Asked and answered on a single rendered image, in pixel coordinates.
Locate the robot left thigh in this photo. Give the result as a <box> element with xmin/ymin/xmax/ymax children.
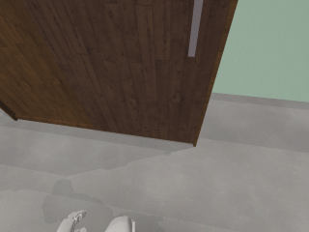
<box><xmin>105</xmin><ymin>217</ymin><xmax>136</xmax><ymax>232</ymax></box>

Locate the wardrobe door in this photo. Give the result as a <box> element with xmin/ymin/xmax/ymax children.
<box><xmin>20</xmin><ymin>0</ymin><xmax>231</xmax><ymax>143</ymax></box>
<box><xmin>0</xmin><ymin>0</ymin><xmax>92</xmax><ymax>125</ymax></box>

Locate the handle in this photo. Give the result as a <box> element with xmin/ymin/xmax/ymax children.
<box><xmin>188</xmin><ymin>0</ymin><xmax>204</xmax><ymax>57</ymax></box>

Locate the robot left hand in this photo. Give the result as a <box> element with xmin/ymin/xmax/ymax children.
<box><xmin>57</xmin><ymin>210</ymin><xmax>87</xmax><ymax>232</ymax></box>

